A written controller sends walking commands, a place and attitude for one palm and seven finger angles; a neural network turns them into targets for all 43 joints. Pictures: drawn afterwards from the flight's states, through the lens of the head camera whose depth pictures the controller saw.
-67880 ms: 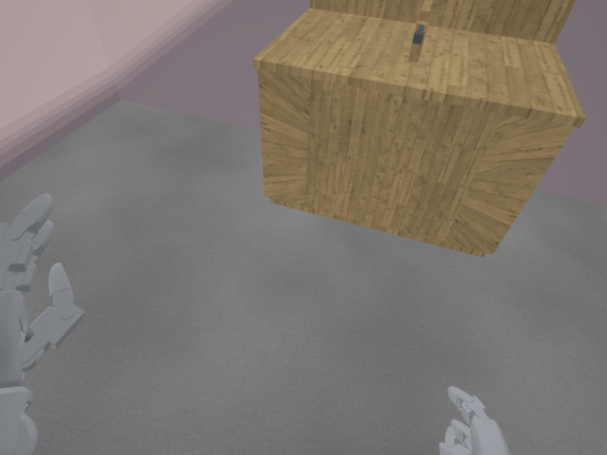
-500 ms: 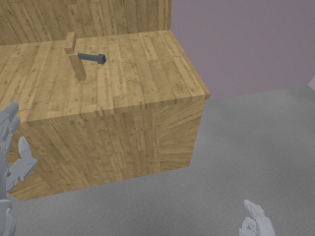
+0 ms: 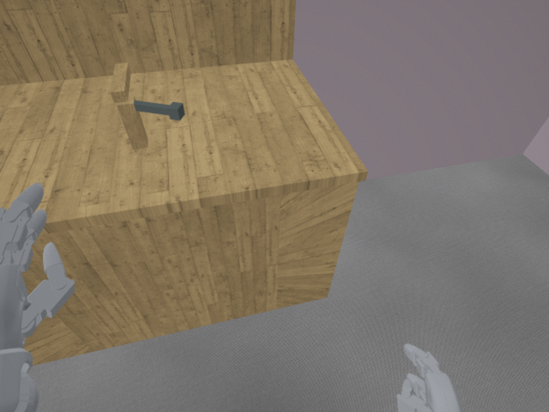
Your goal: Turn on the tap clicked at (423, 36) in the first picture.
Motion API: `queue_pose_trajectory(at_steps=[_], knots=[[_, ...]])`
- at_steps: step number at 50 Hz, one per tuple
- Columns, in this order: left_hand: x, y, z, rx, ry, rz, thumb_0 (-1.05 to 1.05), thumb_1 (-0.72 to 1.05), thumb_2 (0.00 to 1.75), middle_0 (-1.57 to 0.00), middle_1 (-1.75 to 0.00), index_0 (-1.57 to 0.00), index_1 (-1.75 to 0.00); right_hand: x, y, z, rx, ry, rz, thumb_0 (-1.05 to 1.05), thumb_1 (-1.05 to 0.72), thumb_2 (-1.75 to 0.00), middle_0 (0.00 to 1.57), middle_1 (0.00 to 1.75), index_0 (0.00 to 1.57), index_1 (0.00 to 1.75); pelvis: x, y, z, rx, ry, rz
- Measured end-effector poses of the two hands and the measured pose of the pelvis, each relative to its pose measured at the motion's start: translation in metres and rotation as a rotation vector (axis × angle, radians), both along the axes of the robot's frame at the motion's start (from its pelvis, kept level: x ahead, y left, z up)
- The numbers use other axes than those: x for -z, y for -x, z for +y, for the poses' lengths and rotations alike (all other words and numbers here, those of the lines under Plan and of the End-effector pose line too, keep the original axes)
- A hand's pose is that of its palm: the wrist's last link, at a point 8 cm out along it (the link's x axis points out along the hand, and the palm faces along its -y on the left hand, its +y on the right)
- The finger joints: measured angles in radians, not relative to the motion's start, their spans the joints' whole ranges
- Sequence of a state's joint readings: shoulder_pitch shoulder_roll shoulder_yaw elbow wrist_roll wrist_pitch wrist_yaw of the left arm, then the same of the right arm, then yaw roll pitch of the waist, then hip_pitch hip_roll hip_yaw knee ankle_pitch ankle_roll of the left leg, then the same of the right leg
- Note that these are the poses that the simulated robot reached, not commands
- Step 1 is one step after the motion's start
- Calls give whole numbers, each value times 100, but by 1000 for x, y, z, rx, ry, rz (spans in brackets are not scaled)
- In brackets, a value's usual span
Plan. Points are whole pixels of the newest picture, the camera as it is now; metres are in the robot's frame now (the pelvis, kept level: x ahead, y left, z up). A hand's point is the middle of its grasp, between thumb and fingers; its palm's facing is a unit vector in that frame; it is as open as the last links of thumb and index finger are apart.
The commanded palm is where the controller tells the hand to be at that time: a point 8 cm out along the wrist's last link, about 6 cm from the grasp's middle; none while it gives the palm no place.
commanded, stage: take the last steps up to it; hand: left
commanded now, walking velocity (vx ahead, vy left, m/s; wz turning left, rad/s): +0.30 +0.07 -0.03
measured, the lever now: (176, 111) +0.69 +0.28 +0.08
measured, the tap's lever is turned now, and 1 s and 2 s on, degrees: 64 64 64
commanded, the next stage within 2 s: come to a stop and stand still in 0.58 s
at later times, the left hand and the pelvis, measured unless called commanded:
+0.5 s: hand (107, 201) +0.33 +0.25 +0.16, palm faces +0.34 -0.83 -0.45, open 7.4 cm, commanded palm +0.27 +0.30 +0.18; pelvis +0.10 +0.02 -0.01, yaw -2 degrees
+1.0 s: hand (126, 143) +0.45 +0.27 +0.16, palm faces +0.39 -0.80 -0.46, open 7.4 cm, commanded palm +0.39 +0.30 +0.18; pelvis +0.22 +0.03 +0.00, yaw -3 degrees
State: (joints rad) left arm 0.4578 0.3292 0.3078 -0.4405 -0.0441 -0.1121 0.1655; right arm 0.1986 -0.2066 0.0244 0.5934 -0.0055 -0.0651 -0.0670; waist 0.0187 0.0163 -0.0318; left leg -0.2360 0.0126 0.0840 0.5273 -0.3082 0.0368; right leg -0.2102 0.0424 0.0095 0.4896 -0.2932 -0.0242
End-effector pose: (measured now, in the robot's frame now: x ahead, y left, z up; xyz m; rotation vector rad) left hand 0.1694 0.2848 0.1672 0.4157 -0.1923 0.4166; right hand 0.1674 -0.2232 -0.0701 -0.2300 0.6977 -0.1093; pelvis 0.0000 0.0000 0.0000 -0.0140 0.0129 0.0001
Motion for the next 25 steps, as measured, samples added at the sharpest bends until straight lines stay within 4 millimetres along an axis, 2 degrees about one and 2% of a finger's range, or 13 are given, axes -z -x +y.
queue_pose_trajectory(at_steps=[4,11,18,25], knots=[[3,-13,-2,4,3,-18,1,89,90,-21,-30,-21,-30,9,5,-7,25,20,31,1,-90,-90,20,30,21,30,4,-9,1,-5,2,3],[-6,-43,5,51,-42,-91,1,89,90,-21,-30,-21,-30,22,4,-11,69,30,100,1,-91,-90,20,30,21,30,12,-33,9,-9,6,3],[-6,-82,18,81,-86,-52,1,89,90,-21,-30,-21,-30,22,-15,5,112,1,77,1,-91,-90,20,30,20,30,11,-60,24,27,1,4],[-11,-124,9,111,-121,1,1,89,90,-21,-30,-21,-30,30,-43,20,88,-56,102,1,-90,-90,20,30,21,30,7,-100,21,29,8,0]])
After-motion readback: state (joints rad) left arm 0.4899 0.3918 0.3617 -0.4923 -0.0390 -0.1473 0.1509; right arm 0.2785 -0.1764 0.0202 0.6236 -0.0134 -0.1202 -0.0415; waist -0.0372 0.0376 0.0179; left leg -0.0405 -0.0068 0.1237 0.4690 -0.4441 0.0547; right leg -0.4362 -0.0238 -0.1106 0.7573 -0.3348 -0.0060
